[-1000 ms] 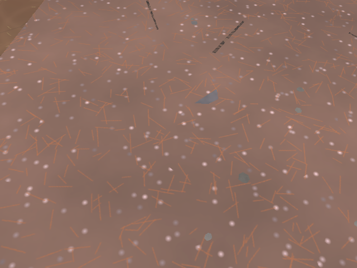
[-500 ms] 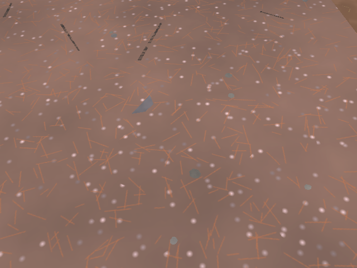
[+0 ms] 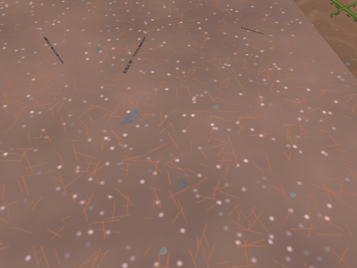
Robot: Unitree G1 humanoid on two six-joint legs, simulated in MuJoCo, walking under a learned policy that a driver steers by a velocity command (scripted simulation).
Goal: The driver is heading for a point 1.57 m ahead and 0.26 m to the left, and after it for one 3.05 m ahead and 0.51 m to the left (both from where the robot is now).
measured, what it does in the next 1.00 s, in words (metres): walks ahead: left foot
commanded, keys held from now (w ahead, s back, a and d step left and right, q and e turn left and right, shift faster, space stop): no key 0.10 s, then w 0.90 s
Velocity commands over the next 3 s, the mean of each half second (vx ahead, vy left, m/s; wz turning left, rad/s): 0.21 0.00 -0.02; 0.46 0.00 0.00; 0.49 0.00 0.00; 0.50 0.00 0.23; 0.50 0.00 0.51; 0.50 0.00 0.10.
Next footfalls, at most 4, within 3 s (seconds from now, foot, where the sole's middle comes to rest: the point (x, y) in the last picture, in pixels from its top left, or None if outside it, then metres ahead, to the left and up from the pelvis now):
0.74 left None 0.35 0.10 -0.78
1.28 right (202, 228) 0.68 -0.06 -0.78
1.82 left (159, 167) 0.97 0.12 -0.78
2.38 right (178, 113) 1.32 0.04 -0.78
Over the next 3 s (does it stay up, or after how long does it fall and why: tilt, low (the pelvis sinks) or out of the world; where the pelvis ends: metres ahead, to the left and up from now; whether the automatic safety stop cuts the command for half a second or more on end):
stays up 1.39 0.24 0.00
